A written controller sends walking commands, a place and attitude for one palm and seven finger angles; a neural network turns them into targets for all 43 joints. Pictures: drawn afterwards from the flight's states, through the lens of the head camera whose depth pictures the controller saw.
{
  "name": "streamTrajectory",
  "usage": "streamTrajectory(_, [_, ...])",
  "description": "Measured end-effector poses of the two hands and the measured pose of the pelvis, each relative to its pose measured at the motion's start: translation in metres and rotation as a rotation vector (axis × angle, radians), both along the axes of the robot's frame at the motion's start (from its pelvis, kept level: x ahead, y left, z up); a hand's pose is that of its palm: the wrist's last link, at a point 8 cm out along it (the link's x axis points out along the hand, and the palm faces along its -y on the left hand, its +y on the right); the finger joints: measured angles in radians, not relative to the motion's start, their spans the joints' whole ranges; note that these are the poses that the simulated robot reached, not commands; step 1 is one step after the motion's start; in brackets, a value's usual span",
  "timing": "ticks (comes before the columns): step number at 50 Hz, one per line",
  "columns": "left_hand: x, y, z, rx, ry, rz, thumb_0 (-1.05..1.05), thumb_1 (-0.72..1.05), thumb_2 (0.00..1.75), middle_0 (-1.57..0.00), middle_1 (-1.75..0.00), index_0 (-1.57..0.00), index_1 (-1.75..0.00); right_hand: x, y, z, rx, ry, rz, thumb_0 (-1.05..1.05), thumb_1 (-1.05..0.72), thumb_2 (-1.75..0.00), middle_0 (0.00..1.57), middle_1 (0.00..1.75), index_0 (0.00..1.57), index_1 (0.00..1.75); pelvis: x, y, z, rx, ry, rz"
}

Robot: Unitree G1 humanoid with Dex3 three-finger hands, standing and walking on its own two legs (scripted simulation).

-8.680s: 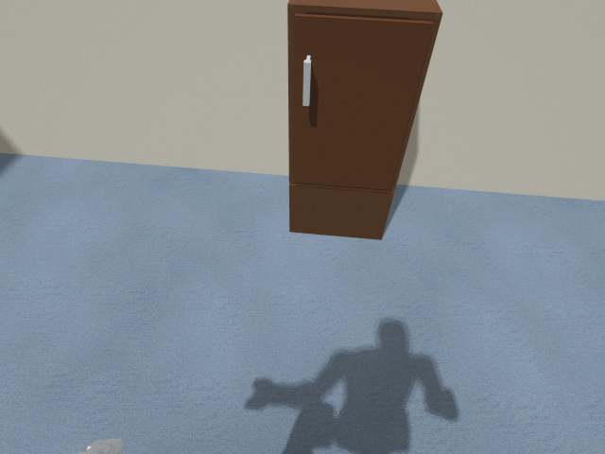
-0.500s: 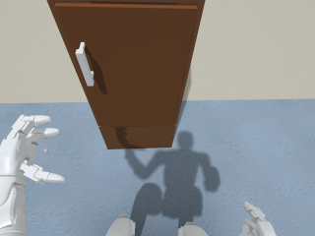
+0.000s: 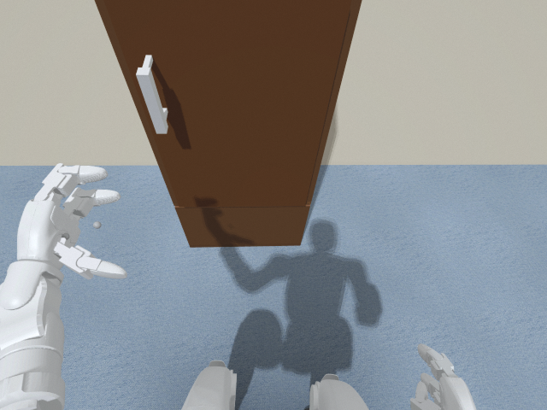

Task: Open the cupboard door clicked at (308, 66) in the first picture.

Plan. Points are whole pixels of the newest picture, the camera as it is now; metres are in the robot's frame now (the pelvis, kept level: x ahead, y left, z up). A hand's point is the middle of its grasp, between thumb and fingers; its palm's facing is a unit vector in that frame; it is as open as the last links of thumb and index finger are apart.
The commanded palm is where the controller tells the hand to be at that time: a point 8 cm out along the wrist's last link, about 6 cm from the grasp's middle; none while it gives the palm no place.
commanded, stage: move the hooked fingers beside the handle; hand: left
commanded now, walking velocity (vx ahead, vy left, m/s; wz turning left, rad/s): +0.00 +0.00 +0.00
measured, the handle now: (155, 96) +0.62 +0.26 +0.05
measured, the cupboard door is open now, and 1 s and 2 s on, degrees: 0 0 0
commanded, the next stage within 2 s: none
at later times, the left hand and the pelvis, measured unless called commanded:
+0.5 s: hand (105, 177) +0.43 +0.29 +0.05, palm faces +0.07 -1.00 +0.00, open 14.0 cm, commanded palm +0.41 +0.33 +0.06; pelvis +0.01 +0.01 -0.01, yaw -2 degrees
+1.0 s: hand (112, 143) +0.50 +0.30 +0.05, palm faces +0.09 -1.00 +0.00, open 13.9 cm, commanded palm +0.48 +0.34 +0.05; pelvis +0.00 +0.02 -0.02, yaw -3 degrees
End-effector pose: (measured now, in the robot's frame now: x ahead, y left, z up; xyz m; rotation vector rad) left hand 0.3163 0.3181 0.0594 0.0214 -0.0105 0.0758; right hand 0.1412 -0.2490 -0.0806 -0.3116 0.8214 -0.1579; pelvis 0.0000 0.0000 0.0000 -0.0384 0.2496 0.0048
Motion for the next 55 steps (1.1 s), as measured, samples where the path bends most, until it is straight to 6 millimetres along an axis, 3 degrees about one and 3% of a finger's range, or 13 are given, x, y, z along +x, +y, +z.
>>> streamTrajectory(7, [0.036, 0.001, 0.002, -0.008, 0.024, -0.004, -0.01, -0.5, 0.3, -0.3, -1.2, -0.31, -1.2, -0.025, -0.004, -0.004, 0.002, 0.07, -0.06, 0.01, -0.91, -0.9, 0.21, 0.3, 0.21, 0.3, 0.003, 0.002, 0.0, 0.002, 0.025, -0.018])
streamTrajectory(17, [0.06, 0.021, -0.002, 0.003, 0.018, 0.037, -0.01, -0.49, 0.3, -0.3, -1.2, -0.3, -1.2, -0.06, -0.011, -0.013, -0.021, 0.219, -0.11, 0.01, -0.91, -0.9, 0.21, 0.3, 0.21, 0.3, 0.009, 0.007, -0.003, -0.004, 0.061, -0.028])
streamTrajectory(26, [0.091, 0.021, -0.011, -0.029, 0.038, -0.002, -0.01, -0.5, 0.3, -0.3, -1.2, -0.3, -1.2, -0.071, -0.01, -0.015, -0.04, 0.277, -0.142, 0.01, -0.91, -0.9, 0.21, 0.3, 0.21, 0.3, 0.01, 0.013, -0.007, -0.012, 0.091, -0.031])
streamTrajectory(37, [0.119, 0.023, -0.006, -0.025, 0.034, 0.012, -0.01, -0.5, 0.3, -0.3, -1.2, -0.3, -1.2, -0.081, -0.002, -0.019, -0.027, 0.324, -0.152, 0.01, -0.91, -0.9, 0.21, 0.3, 0.21, 0.3, 0.009, 0.017, -0.01, -0.019, 0.113, -0.036])
streamTrajectory(55, [0.169, 0.034, -0.008, -0.022, 0.041, 0.008, -0.01, -0.5, 0.3, -0.3, -1.2, -0.3, -1.2, -0.132, -0.006, -0.025, -0.074, 0.489, -0.216, 0.01, -0.91, -0.9, 0.21, 0.3, 0.21, 0.3, 0.002, 0.019, -0.024, -0.039, 0.181, -0.042])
